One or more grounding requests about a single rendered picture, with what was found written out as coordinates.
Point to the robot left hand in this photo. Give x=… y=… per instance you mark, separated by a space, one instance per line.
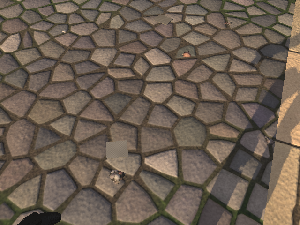
x=35 y=218

